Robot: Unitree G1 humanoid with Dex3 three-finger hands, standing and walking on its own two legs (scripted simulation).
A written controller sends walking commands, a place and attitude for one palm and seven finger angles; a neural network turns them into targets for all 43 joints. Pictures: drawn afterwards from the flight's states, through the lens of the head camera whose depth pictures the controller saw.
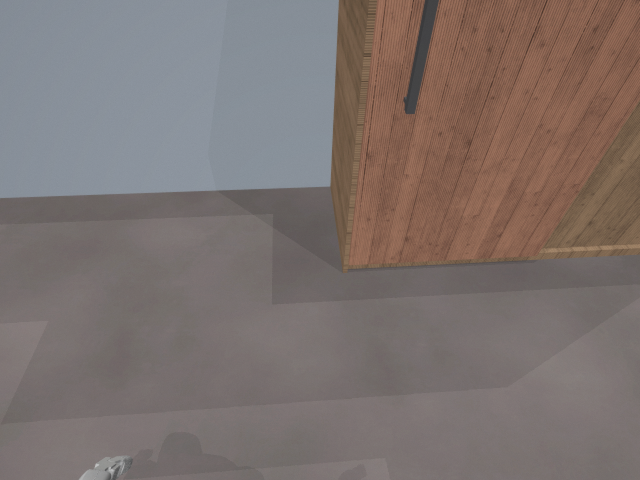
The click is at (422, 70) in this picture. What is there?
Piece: wardrobe's sliding door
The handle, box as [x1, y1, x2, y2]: [404, 0, 438, 113]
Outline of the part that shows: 438,0 425,0 408,92 407,96 404,97 404,109 406,113 414,113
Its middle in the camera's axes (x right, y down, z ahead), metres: +0.23 -0.44 +0.91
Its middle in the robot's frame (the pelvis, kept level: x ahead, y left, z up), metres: +1.00 -0.18 +0.12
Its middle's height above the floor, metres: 0.89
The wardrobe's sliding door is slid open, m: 0.00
